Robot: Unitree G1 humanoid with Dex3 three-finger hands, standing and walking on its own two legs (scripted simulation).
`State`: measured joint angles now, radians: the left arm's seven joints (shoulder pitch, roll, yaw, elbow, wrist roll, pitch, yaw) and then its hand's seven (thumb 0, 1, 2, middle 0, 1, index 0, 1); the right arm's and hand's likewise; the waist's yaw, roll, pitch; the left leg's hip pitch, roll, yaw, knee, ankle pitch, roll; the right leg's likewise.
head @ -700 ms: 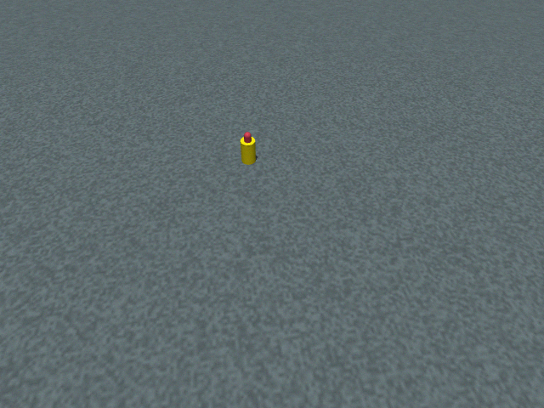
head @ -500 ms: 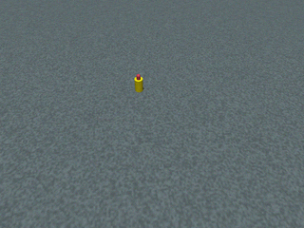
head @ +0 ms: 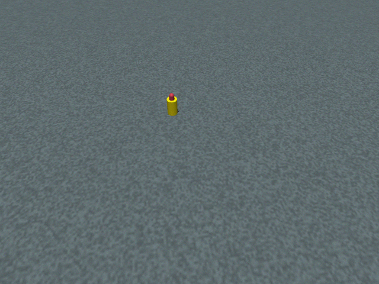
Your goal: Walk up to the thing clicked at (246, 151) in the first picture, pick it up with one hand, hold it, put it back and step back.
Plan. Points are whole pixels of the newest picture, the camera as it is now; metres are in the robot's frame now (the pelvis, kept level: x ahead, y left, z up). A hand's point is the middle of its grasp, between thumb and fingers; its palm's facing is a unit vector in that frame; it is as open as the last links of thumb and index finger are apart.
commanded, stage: stand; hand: left
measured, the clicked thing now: (172, 103) +1.50 +0.16 -0.69
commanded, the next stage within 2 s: walk up in 0.42 s
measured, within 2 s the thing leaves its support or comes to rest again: neither
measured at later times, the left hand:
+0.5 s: hand out of the picture +0.08 +0.26 -0.15, palm faces -0.02 -0.95 -0.32, open 7.4 cm
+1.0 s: hand (67, 239) +0.27 +0.33 -0.16, palm faces -0.11 -0.94 -0.32, open 7.4 cm
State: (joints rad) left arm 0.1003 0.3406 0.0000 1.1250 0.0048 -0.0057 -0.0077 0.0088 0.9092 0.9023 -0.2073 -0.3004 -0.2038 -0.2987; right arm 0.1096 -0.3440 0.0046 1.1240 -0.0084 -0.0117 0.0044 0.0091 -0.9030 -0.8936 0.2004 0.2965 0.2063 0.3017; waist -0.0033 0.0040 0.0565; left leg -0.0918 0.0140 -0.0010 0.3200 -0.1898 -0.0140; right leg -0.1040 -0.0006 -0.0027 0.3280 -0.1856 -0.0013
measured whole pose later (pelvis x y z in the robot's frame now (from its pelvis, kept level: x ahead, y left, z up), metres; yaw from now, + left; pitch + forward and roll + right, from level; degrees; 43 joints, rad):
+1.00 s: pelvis +0.17 +0.06 -0.01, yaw -3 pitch -4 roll +0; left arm 0.22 0.46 0.06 0.96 0.01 -0.02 -0.09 0.01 0.91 0.90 -0.20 -0.30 -0.20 -0.30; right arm 0.36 -0.37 -0.06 0.95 -0.01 -0.09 0.05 0.01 -0.90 -0.89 0.20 0.30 0.21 0.30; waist -0.03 -0.07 0.06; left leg 0.02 -0.01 0.10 0.34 -0.31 0.03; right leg -0.53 -0.06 0.05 0.83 -0.19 0.01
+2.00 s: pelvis +0.65 +0.04 -0.01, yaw -5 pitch -3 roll +1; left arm 0.27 0.43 0.06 0.88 0.01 -0.02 -0.09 0.01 0.91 0.90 -0.21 -0.30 -0.20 -0.30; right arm 0.39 -0.40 -0.04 0.85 -0.01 -0.09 0.05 0.01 -0.90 -0.89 0.20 0.30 0.21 0.30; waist -0.03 -0.05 0.08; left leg -0.09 0.03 0.12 0.45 -0.29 0.01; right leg -0.50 -0.11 0.00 0.74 -0.18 -0.01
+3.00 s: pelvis +0.96 -0.03 -0.02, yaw -3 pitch -4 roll +1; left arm 0.31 0.42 0.06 0.89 0.01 -0.03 -0.07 0.01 0.91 0.90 -0.21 -0.30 -0.20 -0.30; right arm 0.34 -0.41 -0.05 0.82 -0.01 -0.07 0.05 0.01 -0.90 -0.89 0.20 0.30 0.21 0.30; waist -0.02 -0.03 0.08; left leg -0.16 0.03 0.08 0.52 -0.30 0.01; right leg -0.44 -0.10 0.00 0.72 -0.25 0.00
